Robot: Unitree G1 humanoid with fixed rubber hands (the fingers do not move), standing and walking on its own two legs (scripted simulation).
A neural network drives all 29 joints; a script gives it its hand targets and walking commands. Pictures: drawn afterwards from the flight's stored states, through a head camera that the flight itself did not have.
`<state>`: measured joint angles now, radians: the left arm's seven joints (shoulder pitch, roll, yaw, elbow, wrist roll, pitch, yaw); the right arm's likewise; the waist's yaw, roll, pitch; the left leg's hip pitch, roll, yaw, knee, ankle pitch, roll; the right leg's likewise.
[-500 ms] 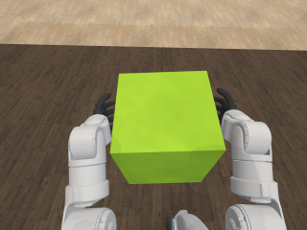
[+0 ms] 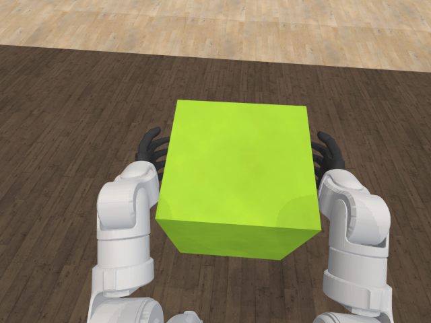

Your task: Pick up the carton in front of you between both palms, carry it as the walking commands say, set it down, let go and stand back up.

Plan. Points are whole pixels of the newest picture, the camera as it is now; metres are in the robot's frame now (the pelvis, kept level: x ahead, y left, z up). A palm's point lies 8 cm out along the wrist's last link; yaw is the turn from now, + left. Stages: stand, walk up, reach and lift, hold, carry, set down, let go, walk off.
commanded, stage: carry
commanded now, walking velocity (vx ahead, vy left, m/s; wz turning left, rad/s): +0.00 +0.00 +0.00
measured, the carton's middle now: (234, 189) +0.35 +0.00 +0.02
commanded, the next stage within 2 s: none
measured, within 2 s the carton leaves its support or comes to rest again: neither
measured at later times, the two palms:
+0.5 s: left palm (107, 145) +0.39 +0.22 +0.10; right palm (285, 148) +0.39 -0.08 +0.11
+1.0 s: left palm (108, 164) +0.33 +0.19 +0.14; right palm (316, 169) +0.32 -0.11 +0.15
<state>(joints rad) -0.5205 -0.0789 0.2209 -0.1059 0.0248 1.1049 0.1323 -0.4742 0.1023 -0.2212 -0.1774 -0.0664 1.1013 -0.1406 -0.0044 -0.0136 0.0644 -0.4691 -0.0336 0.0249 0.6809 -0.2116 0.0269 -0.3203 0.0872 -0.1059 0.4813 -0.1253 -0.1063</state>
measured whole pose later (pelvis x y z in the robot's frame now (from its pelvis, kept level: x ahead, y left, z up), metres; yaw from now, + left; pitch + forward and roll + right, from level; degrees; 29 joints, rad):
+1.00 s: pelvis -0.01 +0.05 +0.00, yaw -3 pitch +3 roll -2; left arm -0.60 -0.01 0.19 0.21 0.07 1.22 0.12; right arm -0.66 0.00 -0.19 0.27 -0.06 1.20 -0.12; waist 0.00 0.04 -0.18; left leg -0.34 -0.05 0.12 0.45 -0.10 0.14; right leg -0.28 0.01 -0.10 0.57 -0.36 -0.08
